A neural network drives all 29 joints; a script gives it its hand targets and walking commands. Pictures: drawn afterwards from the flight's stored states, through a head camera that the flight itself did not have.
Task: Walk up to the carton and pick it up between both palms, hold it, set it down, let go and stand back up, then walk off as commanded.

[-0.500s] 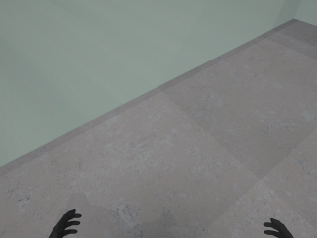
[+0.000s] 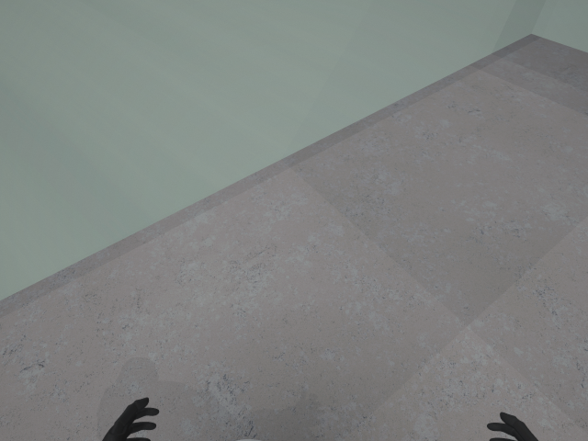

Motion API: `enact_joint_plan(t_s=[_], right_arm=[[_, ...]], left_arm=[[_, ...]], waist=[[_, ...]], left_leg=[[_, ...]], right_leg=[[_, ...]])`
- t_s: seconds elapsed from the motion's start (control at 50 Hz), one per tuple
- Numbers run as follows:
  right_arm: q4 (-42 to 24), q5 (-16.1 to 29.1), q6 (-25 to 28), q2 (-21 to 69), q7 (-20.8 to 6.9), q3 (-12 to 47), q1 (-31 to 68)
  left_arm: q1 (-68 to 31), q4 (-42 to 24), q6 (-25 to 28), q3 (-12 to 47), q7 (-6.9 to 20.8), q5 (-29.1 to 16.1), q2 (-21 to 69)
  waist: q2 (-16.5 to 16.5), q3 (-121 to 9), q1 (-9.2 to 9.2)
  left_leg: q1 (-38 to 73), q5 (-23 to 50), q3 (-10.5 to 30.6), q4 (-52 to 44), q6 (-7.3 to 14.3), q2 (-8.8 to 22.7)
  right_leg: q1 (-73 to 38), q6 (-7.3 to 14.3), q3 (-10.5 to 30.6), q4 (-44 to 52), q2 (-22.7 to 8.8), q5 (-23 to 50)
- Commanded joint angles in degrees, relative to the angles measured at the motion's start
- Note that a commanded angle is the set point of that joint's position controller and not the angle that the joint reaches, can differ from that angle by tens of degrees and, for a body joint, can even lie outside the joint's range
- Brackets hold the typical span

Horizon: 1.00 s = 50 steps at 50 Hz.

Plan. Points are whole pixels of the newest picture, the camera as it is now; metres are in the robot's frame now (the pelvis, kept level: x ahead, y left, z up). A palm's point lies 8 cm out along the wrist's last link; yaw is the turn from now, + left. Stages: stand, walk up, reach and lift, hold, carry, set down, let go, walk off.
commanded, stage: stand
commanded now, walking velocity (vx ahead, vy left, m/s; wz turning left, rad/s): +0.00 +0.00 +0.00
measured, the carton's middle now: out of the picture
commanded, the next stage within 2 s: walk up in 1.34 s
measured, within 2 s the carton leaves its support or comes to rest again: neither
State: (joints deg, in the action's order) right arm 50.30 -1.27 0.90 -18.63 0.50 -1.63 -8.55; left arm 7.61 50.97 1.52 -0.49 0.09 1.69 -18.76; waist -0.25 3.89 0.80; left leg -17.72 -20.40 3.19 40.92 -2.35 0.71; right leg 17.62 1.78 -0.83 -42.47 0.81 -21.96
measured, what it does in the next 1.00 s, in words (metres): stands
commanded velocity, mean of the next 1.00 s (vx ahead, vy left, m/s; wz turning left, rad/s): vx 0.00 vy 0.00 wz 0.00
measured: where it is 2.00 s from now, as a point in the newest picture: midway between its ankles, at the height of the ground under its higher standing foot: outside the picture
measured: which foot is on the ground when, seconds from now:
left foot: down 0.00-1.00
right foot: down 0.00-1.00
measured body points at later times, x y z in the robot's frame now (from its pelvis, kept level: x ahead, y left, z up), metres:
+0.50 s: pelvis -0.01 +0.00 +0.02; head -0.01 +0.00 +0.47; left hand +0.10 +0.30 -0.10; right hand +0.08 -0.29 -0.11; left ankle +0.02 +0.15 -0.71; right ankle +0.01 -0.10 -0.71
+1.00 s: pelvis -0.01 +0.02 +0.03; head -0.01 +0.02 +0.48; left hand +0.07 +0.32 -0.10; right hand +0.09 -0.27 -0.10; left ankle +0.02 +0.15 -0.71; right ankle +0.01 -0.10 -0.71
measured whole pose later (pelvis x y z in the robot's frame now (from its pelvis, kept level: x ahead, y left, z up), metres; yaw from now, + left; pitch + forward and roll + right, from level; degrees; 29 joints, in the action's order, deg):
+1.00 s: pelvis -0.01 +0.02 +0.03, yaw +0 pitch -3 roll +0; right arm 61.7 -0.8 1.1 -18.5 0.3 -1.5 -5.7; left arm 5.9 63.6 1.0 -0.4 0.7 0.9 -19.7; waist 0.0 3.2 -0.6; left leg -10.2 -10.1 3.3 23.5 -1.5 0.6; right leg 9.0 0.2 -0.2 -22.8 0.4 -10.6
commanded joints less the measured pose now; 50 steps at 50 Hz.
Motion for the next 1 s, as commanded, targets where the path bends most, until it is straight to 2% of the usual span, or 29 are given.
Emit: enact_joint_plan(t_s=[0.0, 0.02, 0.06, 0.12, 0.16, 0.2, 0.22, 0.24, 0.32, 0.34, 0.4, 0.44, 0.46, 0.48, 0.52, 0.56, 0.6, 0.62, 0.66, 0.68, 0.7, 0.72, 0.76, 0.8, 0.82, 0.84, 0.88, 0.9, 0.98], right_arm=[[-3.3, 0.1, 1.8, -10.9, 0.1, -2.5, 1.9], [-2.5, -0.3, 2.0, -12.0, 0.3, -2.7, 2.0], [-1.7, 0.2, 1.5, -11.6, 0.2, -2.3, 3.3], [-0.8, -0.4, 2.3, -12.6, 0.2, -2.5, 1.0], [0.2, 0.4, 1.6, -10.7, 0.0, -2.0, 0.0], [0.3, 0.2, 2.1, -10.9, -0.1, -1.7, 2.1], [0.7, 0.9, 1.9, -10.0, -0.3, -1.6, 1.3], [1.6, 0.6, 1.8, -10.3, 0.1, -1.7, 0.7], [4.0, 0.7, 1.7, -13.1, 0.1, -1.8, 0.5], [2.7, 0.3, 1.8, -13.6, 0.0, -2.2, 3.5], [3.3, 0.1, 1.3, -12.6, -0.3, -1.7, 3.8], [4.9, 0.5, 1.6, -10.5, -0.3, -1.1, 1.2], [5.7, 0.5, 2.0, -11.4, -0.2, -1.1, 1.1], [4.7, 0.5, 1.6, -9.0, -0.2, -0.6, 1.7], [5.4, 0.8, 1.5, -10.0, 0.3, -0.9, 4.2], [6.4, 0.7, 1.2, -12.9, 0.6, -1.7, 4.0], [6.1, 0.5, 1.2, -12.0, 0.1, -1.3, 4.7], [6.3, 0.1, 1.0, -10.5, 0.1, -1.3, 3.6], [6.6, 0.5, 1.5, -13.0, 0.0, -1.7, 4.3], [6.7, -0.3, 1.1, -10.4, 0.3, -1.0, 4.4], [6.3, 0.2, 1.7, -13.4, 0.5, -1.6, 4.4], [6.7, 0.4, 1.8, -12.4, 0.1, -1.8, 6.6], [8.2, 0.8, 1.6, -12.0, 0.5, -1.6, 3.5], [7.8, 0.5, 1.5, -13.4, 0.3, -1.8, 3.8], [8.2, 0.6, 1.4, -10.0, 0.3, -1.5, 3.5], [7.6, 0.4, 1.2, -11.7, 0.1, -1.2, 3.6], [7.0, 1.0, 1.3, -11.9, 0.6, -1.2, 5.9], [7.7, 0.2, 1.1, -13.5, 0.3, -2.4, 6.2], [7.5, 0.4, 0.7, -9.8, 0.2, -1.2, 5.7]], left_arm=[[-4.5, -3.4, 1.0, -3.1, -0.6, -0.5, -13.0], [-2.5, -2.6, 1.1, -2.6, -0.2, -0.5, -12.6], [-5.5, -3.8, 1.6, -2.5, -0.3, -1.0, -11.8], [-4.8, -1.9, 1.6, -2.5, -0.4, -0.6, -11.5], [-6.2, -1.9, 2.4, -2.7, -0.6, -0.1, -13.2], [-3.6, 0.1, 1.6, -2.5, -0.4, -1.1, -12.3], [-4.2, 1.0, 1.3, -3.1, -0.6, -0.1, -14.1], [-4.2, 0.7, 1.5, -3.1, -0.5, -0.1, -12.8], [-5.6, 2.3, 1.4, -2.1, -0.6, -0.6, -10.7], [-6.2, 2.0, 1.4, -2.4, -0.5, -1.3, -11.4], [-4.3, 4.1, 1.2, -2.4, -0.2, -1.3, -11.7], [-5.0, 5.0, 1.3, -2.4, -0.7, -1.1, -12.6], [-4.2, 4.9, 1.4, -2.4, -0.3, -0.8, -11.5], [-5.0, 5.1, 1.1, -2.5, -0.3, -0.9, -13.2], [-6.9, 5.2, 1.5, -2.1, -0.2, -0.6, -10.6], [-6.7, 5.9, 0.8, -1.8, -0.1, -0.3, -11.3], [-6.5, 6.6, 1.0, -2.2, -0.2, -0.7, -11.3], [-5.3, 6.8, 0.8, -2.6, -0.5, -0.6, -13.3], [-5.8, 7.3, 1.3, -2.5, -0.1, -0.8, -13.7], [-7.4, 7.0, 0.8, -2.6, -0.4, -0.5, -13.4], [-3.7, 7.0, 0.8, -1.7, 0.2, -1.6, -9.4], [-4.7, 7.7, 0.8, -2.5, 0.1, -0.8, -13.8], [-6.3, 7.2, 0.6, -2.1, 0.2, -0.8, -11.7], [-3.4, 8.9, 1.2, -1.9, 0.1, -1.1, -11.3], [-5.0, 8.0, 0.9, -2.3, 0.0, -1.1, -13.4], [-3.6, 8.8, 0.7, -1.9, 0.0, -1.4, -12.1], [-6.5, 8.7, 0.4, -2.2, 0.0, -0.8, -12.1], [-4.1, 8.8, 0.8, -1.4, 0.1, -0.8, -11.0], [-4.8, 9.3, 0.8, -2.1, -0.5, -1.1, -13.6]], waist=[[2.3, -3.7, 0.38], [-0.2, -6.3, -1.01], [3.8, -6.6, -0.51], [0.4, -7.9, -0.64], [3.3, -5.0, -0.01], [-1.5, -5.3, -0.31], [2.3, -3.6, -0.34], [5.1, -4.6, -0.85], [1.9, -3.6, -0.55], [-3.5, -2.1, -0.55], [-0.9, -4.1, -1.54], [-0.6, -4.2, 0.25], [0.4, -3.8, -1.17], [2.5, -3.1, -0.49], [-0.6, -2.2, -0.69], [0.6, -1.5, -0.21], [-2.2, -1.5, -0.45], [2.4, -4.6, -0.33], [-1.4, -3.1, -0.8], [-0.3, -1.6, -1.01], [-3.8, -5.9, -1.78], [-1.0, -3.6, -2.85], [2.3, -2.2, -1.0], [-4.1, -3.5, -1.31], [1.1, -2.9, -0.72], [-3.9, -5.6, -1.17], [0.5, -4.4, -0.41], [-2.2, -4.5, -1.95], [1.5, -2.9, -0.99]], left_leg=[[0.9, 7.2, 3.5, -8.3, 5.9, 2.3], [2.1, 9.3, 5.6, -8.8, 6.0, 3.6], [4.0, 12.2, 4.8, -9.1, 5.8, 2.8], [5.1, 9.2, 4.2, -9.4, 5.6, 3.2], [2.8, 11.4, 3.4, -9.3, 5.0, 2.7], [4.2, 13.7, 5.0, -11.7, 5.9, 3.6], [2.6, 11.4, 3.9, -11.2, 5.2, 2.5], [3.6, 11.8, 4.2, -11.7, 5.7, 3.4], [5.1, 8.4, 5.1, -16.0, 5.2, 3.4], [5.5, 8.3, 5.3, -16.4, 5.2, 4.3], [4.2, 6.3, 5.6, -17.6, 5.0, 4.4], [4.4, 9.3, 4.9, -18.2, 4.9, 3.9], [4.9, 9.8, 5.0, -17.2, 4.8, 4.1], [4.9, 10.3, 5.0, -18.6, 4.4, 4.4], [5.9, 10.0, 5.3, -18.9, 5.5, 4.6], [6.3, 7.4, 5.7, -20.3, 5.1, 4.9], [6.7, 7.1, 5.8, -20.5, 5.0, 4.7], [9.0, 8.7, 5.0, -20.1, 4.3, 4.3], [7.0, 8.4, 5.0, -21.4, 4.0, 3.8], [4.4, 8.5, 5.8, -22.7, 4.4, 5.4], [6.0, 7.4, 6.8, -24.1, 4.3, 5.6], [6.6, 8.0, 6.3, -23.3, 3.8, 5.6], [7.5, 9.5, 5.7, -22.5, 3.5, 5.3], [8.2, 9.0, 6.2, -23.2, 4.4, 5.7], [6.3, 8.5, 7.8, -24.5, 4.9, 6.6], [6.7, 10.0, 6.8, -23.6, 5.0, 6.1], [7.6, 8.9, 5.9, -23.3, 3.9, 5.3], [7.2, 7.6, 6.8, -23.9, 4.3, 5.9], [6.3, 9.2, 6.1, -23.5, 4.4, 5.5]], right_leg=[[-0.6, 3.4, 9.8, 14.0, -6.7, 6.7], [-1.2, 3.7, 10.5, 13.6, -7.1, 7.4], [-0.8, 3.3, 10.8, 15.0, -7.6, 11.0], [-2.2, 3.4, 10.8, 15.0, -7.7, 8.9], [-2.9, 3.0, 15.1, 17.6, -10.5, 14.8], [-3.0, 3.1, 9.9, 16.5, -6.7, 12.2], [-3.3, 1.6, 10.3, 18.2, -7.4, 12.6], [-4.0, 2.5, 10.2, 18.6, -7.4, 12.5], [-3.0, 2.8, 9.7, 20.3, -7.6, 6.9], [-1.1, 2.0, 10.0, 20.5, -7.0, 5.3], [-5.1, 1.7, 9.4, 20.5, -6.4, 6.7], [-5.5, 2.3, 10.1, 21.5, -7.0, 8.5], [-6.5, 1.3, 8.5, 21.6, -6.6, 8.7], [-5.4, 1.5, 9.5, 23.0, -7.2, 6.3], [-4.4, 1.2, 9.3, 23.7, -7.0, 7.8], [-3.8, 1.2, 9.6, 25.6, -7.5, 4.1], [-4.0, 1.1, 10.3, 26.3, -7.5, 5.5], [-5.4, 0.4, 9.0, 27.1, -6.7, 2.4], [-5.2, 0.6, 9.3, 25.7, -6.7, 3.8], [-7.3, 0.9, 8.7, 24.5, -6.9, 6.6], [-9.4, -0.1, 6.8, 22.9, -5.9, 8.4], [-6.6, 0.1, 8.0, 24.6, -5.9, 7.0], [-4.9, 0.3, 8.3, 25.7, -6.9, 6.6], [-7.0, 0.5, 8.7, 25.2, -6.8, 11.5], [-8.6, 0.7, 7.7, 24.3, -6.6, 9.9], [-10.2, 0.5, 8.1, 24.5, -7.1, 11.4], [-7.6, 0.0, 8.6, 25.2, -6.4, 8.8], [-8.6, -0.3, 7.9, 25.8, -6.5, 9.1], [-7.7, 0.1, 9.5, 26.8, -7.3, 8.5]])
